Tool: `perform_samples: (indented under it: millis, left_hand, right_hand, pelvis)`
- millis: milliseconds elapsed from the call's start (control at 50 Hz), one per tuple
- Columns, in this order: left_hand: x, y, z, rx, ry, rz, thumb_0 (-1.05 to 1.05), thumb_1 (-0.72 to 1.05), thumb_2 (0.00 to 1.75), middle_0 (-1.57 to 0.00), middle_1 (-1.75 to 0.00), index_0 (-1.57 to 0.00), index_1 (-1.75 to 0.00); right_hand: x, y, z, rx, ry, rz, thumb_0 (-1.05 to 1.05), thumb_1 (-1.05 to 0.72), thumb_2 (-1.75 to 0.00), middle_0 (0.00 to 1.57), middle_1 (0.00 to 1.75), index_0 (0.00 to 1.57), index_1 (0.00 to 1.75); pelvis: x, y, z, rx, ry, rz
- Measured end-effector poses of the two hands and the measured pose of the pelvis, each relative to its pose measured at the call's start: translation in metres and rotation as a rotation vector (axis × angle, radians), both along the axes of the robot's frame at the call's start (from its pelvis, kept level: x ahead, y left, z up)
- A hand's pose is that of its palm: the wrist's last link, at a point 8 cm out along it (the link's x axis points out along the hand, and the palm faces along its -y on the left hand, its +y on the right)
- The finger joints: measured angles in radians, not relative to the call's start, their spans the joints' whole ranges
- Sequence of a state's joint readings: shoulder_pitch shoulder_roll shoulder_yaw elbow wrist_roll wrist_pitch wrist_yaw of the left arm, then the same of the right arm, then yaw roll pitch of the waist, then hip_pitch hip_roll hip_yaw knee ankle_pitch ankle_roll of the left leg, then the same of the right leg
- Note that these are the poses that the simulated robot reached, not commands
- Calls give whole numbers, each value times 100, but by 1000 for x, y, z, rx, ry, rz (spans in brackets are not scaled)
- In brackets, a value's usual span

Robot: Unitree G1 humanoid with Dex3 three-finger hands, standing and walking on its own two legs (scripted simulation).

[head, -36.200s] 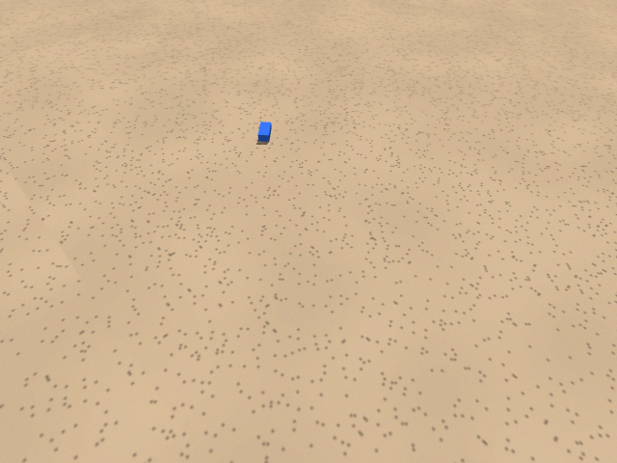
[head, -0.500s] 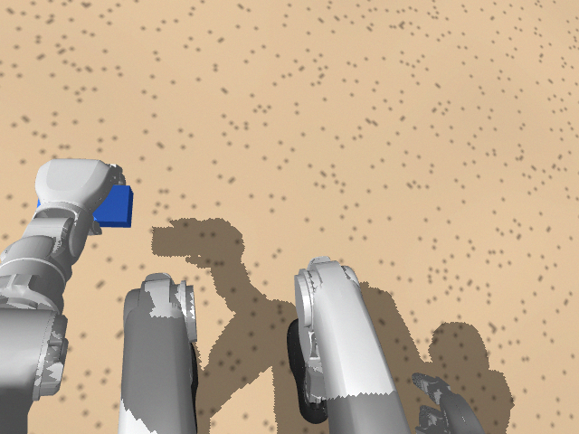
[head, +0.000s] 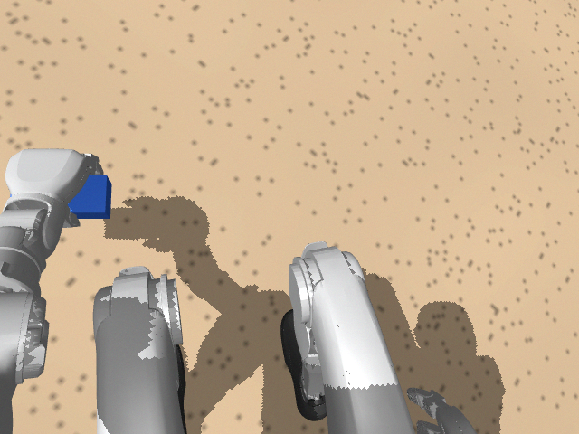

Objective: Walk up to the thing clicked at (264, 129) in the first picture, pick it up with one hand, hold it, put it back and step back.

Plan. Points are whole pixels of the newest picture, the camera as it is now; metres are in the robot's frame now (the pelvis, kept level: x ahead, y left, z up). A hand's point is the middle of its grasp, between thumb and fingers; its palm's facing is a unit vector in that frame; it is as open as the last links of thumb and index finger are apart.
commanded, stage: crouch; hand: left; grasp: from above
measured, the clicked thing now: (64, 197) +0.45 +0.25 -0.21
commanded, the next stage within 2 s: lower in 0.08 s
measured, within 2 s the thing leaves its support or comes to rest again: rests again in 1.12 s
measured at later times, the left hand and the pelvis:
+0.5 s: hand (75, 206) +0.44 +0.24 -0.23, palm faces -0.50 -0.03 -0.87, open 8.5 cm; pelvis +0.00 +0.00 -0.03, yaw -2 degrees
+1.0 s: hand (90, 206) +0.45 +0.24 -0.28, palm faces -0.49 -0.06 -0.87, open 8.5 cm; pelvis +0.01 +0.00 -0.05, yaw -4 degrees
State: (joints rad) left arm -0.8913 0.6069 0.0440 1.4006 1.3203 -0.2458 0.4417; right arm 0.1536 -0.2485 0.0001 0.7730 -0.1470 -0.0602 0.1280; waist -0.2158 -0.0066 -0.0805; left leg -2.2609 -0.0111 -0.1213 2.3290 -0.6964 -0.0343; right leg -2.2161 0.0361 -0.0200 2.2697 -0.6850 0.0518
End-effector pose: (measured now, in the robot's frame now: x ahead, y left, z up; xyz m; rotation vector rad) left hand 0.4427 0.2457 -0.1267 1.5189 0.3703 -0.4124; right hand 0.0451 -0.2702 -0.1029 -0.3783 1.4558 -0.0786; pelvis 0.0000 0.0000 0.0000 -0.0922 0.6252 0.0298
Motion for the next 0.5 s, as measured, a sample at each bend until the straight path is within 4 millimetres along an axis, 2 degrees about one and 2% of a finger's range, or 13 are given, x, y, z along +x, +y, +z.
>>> perform_samples:
  millis: [280, 500]
  left_hand:
    - [5, 2, -16, 0, 1, 4, 2, 22, 28, -89, -26, -90, -26]
    - [2, 1, -48, -24, 22, -10, 2, 21, 28, -90, -25, -91, -24]
  right_hand:
    - [3, 0, -14, -5, -2, 24, 1, -92, -91, 20, 30, 20, 30]
    - [1, 0, -20, -22, 5, 56, 1, -91, -91, 20, 30, 20, 30]
  pelvis:
    - [0, 1, -16, -10, -16, -8]
    - [0, 1, -32, -25, -40, -15]
